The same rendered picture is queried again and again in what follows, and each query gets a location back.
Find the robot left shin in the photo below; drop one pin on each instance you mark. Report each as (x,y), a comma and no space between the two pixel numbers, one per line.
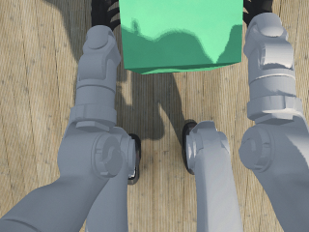
(118,130)

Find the robot left upper arm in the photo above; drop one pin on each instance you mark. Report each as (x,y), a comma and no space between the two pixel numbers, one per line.
(86,162)

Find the carton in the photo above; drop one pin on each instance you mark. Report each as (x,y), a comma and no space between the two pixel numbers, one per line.
(180,36)

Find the robot right upper arm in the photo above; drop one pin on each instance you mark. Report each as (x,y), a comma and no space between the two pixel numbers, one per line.
(279,158)

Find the robot right thigh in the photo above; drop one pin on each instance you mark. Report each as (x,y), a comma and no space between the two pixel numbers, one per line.
(217,199)

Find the robot right forearm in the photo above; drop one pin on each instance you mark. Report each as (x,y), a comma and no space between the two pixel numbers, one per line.
(271,74)

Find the right robot hand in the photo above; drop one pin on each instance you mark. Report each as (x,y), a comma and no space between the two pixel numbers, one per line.
(255,7)

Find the robot left forearm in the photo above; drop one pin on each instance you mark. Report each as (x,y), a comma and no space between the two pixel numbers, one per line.
(93,110)

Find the left robot hand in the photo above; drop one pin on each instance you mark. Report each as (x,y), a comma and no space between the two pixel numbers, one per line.
(101,16)

